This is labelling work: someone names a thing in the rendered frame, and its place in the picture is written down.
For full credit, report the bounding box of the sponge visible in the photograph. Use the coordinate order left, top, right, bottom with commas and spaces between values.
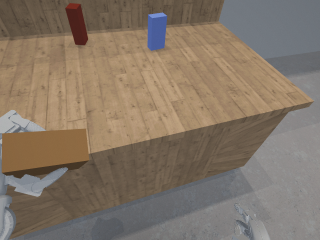
1, 128, 89, 179

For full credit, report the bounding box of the table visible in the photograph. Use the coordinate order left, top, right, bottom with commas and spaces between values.
0, 0, 314, 239

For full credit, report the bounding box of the right robot hand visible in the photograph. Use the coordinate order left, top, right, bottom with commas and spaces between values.
232, 202, 271, 240

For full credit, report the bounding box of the left robot hand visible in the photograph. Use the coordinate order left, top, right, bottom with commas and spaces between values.
0, 110, 68, 197

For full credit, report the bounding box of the robot left forearm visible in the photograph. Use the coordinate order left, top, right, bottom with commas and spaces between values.
0, 195, 16, 240

